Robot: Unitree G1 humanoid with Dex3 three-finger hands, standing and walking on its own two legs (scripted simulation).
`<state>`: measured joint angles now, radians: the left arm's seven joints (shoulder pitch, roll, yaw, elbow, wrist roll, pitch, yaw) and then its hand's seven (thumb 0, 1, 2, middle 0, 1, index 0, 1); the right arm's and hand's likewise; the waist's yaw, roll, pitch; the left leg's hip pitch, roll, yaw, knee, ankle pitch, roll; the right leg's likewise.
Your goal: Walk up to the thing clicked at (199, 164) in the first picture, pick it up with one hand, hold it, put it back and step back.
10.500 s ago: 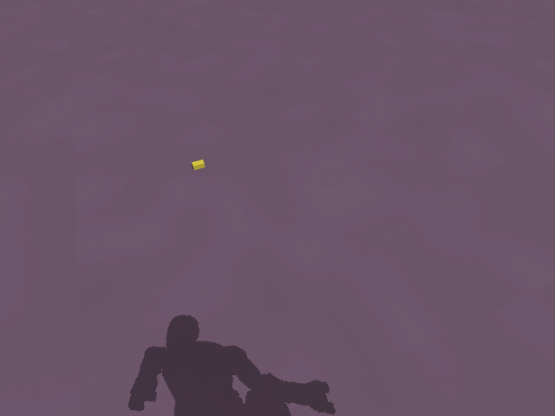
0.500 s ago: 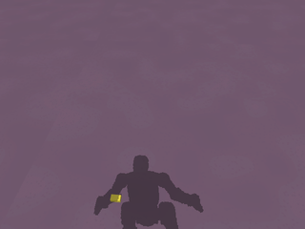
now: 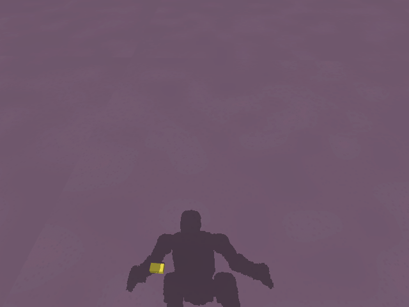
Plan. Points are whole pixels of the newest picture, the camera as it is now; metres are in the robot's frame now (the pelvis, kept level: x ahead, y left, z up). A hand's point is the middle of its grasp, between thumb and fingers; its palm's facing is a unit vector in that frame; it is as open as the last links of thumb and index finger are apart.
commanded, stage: stand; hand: left
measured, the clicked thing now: (157, 268) +0.46 +0.25 -0.77
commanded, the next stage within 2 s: none
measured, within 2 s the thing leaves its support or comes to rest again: neither
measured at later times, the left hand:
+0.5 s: hand out of the picture +0.07 +0.26 -0.16, palm faces -0.02 -0.94 -0.34, open 7.4 cm
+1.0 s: hand out of the picture +0.06 +0.26 -0.16, palm faces -0.02 -0.94 -0.34, open 7.4 cm
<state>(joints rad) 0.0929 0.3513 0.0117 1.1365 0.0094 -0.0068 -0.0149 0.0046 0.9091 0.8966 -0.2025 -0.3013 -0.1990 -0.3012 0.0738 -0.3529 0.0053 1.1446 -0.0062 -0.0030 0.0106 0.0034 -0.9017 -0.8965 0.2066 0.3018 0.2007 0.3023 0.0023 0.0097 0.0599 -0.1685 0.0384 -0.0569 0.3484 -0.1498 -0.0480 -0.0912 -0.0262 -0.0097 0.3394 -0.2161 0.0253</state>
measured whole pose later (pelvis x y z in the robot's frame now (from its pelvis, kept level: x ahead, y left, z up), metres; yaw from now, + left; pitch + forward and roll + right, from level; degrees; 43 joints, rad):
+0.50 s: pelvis +0.00 +0.00 +0.00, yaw +0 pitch -2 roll +0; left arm 0.11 0.35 0.01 1.13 0.01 -0.01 -0.01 0.00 0.91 0.90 -0.20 -0.30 -0.20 -0.30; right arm 0.09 -0.36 0.01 1.14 0.00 0.00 0.01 0.00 -0.90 -0.90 0.21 0.30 0.20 0.30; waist 0.00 0.01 0.06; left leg -0.16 0.04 -0.06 0.35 -0.15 -0.05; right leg -0.08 -0.03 -0.01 0.33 -0.22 0.03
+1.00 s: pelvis +0.00 +0.00 +0.00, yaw +0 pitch -2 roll +0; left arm 0.13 0.36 0.01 1.13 0.01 -0.01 -0.01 0.00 0.91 0.90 -0.20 -0.30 -0.20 -0.30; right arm 0.11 -0.35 0.00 1.14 -0.01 0.00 0.01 0.00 -0.90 -0.90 0.21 0.30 0.20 0.30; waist 0.00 0.01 0.06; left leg -0.17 0.03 -0.06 0.35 -0.16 -0.04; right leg -0.08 -0.03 -0.01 0.33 -0.22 0.03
